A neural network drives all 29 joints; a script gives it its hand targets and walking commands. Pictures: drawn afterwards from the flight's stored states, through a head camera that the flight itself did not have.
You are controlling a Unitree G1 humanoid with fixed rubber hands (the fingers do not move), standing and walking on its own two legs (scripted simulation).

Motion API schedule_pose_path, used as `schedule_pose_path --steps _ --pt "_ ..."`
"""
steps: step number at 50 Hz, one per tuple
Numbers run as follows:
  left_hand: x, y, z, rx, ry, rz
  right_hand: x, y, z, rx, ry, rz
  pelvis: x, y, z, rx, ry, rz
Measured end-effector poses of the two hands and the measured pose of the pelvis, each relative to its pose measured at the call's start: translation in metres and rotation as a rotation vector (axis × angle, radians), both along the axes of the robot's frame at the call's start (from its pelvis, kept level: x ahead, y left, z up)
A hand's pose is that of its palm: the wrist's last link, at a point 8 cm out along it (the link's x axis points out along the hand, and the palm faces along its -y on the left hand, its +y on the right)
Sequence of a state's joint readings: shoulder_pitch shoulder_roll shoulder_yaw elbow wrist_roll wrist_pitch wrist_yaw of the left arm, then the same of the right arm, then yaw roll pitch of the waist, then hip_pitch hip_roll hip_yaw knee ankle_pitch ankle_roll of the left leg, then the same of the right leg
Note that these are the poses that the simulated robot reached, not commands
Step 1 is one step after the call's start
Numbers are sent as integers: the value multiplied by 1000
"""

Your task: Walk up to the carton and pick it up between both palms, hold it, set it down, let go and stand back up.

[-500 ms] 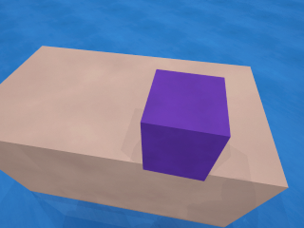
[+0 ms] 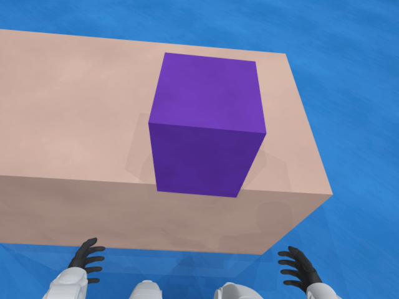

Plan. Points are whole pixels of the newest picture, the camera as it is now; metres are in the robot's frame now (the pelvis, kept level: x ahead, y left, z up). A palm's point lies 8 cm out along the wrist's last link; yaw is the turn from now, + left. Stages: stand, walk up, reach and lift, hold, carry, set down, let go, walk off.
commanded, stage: reach and lift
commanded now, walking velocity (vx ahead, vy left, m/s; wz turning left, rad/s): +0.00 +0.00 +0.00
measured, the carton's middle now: (203, 130) +0.47 +0.02 +0.03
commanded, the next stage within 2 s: none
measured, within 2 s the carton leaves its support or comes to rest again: neither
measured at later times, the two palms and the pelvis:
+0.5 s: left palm (66, 291) +0.15 +0.26 -0.08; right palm (297, 281) +0.17 -0.18 -0.06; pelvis +0.00 +0.01 +0.02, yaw -1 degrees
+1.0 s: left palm (83, 251) +0.21 +0.24 -0.05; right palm (303, 263) +0.20 -0.19 -0.03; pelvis +0.05 +0.03 +0.03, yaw -3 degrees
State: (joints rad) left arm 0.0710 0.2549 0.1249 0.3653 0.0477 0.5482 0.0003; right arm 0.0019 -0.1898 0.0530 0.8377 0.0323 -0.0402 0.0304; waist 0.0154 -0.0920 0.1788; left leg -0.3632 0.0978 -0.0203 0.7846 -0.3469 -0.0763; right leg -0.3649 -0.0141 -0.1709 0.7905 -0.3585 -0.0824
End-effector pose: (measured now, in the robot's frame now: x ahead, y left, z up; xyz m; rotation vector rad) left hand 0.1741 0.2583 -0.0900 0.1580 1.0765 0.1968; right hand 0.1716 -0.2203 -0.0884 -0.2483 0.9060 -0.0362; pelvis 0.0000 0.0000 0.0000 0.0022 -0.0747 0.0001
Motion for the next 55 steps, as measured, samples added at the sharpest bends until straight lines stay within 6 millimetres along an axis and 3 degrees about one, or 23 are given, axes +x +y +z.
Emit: schedule_pose_path --steps 7,16,23,36,55 --pt "-36 -14 -11 -39 71 36 -32 0 7 -9 19 -38 -4 -4 8 20 28 -17" --pt "-48 0 -7 -20 0 34 -22 29 8 38 -57 -24 -9 2 6 11 24 -15" --pt "-35 5 9 -21 -89 24 -4 39 20 59 -131 -17 -4 10 13 4 22 -16" --pt "7 -6 31 -53 -240 -8 22 31 45 69 -229 -45 19 22 27 4 29 -32" --pt "43 -15 50 -61 -458 -65 33 31 57 111 -358 -94 61 34 35 -7 45 -54"
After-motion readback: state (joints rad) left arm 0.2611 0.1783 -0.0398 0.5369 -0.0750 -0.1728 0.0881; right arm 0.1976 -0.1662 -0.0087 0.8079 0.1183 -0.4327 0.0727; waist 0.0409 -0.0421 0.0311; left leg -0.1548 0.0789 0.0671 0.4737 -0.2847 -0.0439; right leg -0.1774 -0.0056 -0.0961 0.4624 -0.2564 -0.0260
